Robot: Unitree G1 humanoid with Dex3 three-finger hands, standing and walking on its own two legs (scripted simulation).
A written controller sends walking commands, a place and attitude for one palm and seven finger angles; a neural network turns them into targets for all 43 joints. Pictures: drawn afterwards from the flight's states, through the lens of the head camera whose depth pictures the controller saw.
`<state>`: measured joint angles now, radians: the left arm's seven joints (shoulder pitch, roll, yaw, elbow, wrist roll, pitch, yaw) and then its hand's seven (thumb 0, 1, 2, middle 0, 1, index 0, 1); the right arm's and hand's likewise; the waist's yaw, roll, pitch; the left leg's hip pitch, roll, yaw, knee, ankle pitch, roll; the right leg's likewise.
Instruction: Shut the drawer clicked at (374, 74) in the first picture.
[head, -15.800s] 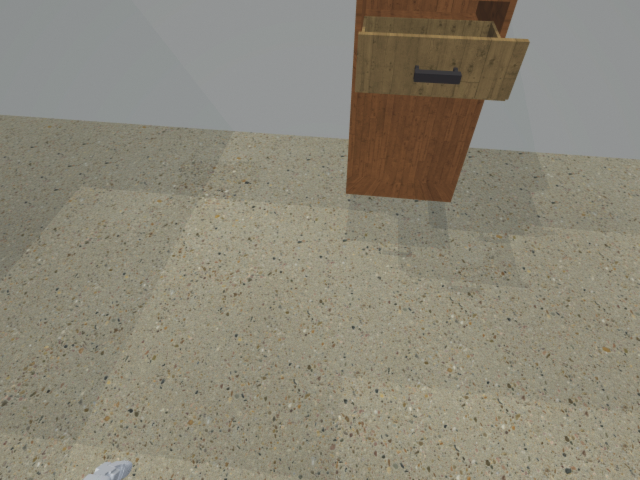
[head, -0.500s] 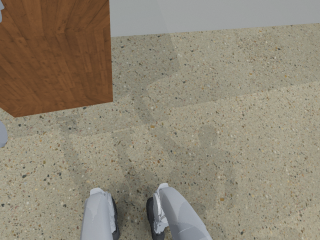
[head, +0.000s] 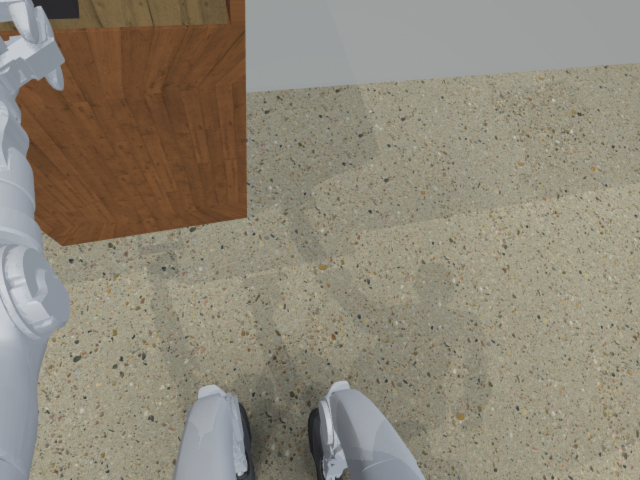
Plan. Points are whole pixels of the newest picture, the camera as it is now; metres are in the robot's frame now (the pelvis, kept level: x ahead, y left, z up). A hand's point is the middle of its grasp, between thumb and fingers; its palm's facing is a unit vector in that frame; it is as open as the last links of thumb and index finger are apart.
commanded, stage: pull the fist back off the drawer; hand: left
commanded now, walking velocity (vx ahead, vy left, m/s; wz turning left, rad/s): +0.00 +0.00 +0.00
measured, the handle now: out of the picture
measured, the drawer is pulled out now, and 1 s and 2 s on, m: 0.00 0.00 0.00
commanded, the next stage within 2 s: draw the hand back to the body in 0.08 s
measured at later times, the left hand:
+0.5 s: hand (7, 93) +0.48 +0.22 +0.13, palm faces +0.15 -0.99 -0.04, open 3.3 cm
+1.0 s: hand out of the picture +0.32 +0.22 +0.20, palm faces +0.36 -0.89 -0.28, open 3.3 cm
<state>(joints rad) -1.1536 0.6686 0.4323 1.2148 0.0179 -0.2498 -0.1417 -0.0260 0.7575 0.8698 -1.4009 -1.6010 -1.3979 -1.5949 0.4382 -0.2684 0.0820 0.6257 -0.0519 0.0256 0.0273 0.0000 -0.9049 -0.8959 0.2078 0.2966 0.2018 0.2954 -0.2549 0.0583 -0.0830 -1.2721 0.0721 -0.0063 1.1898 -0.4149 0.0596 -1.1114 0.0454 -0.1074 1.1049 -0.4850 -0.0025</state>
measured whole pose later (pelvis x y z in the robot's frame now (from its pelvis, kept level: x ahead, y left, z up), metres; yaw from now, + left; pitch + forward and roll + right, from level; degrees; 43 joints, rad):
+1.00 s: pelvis +0.05 -0.03 +0.10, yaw +4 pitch +0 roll +0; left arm 0.04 0.32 0.18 0.09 -0.09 -0.04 0.09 0.02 0.90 0.90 -1.40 -1.60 -1.40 -1.59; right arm 0.15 -0.25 0.06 0.57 0.04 0.03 -0.08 0.01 -0.91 -0.90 0.20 0.30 0.20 0.30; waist 0.03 0.06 0.00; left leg -0.27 0.01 0.04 0.51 -0.24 0.02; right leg -0.16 0.01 -0.06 0.49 -0.33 -0.03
